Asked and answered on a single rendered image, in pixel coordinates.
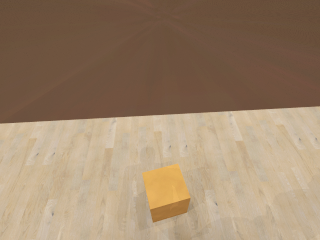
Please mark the carton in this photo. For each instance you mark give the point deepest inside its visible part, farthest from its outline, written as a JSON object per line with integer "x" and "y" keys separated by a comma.
{"x": 167, "y": 192}

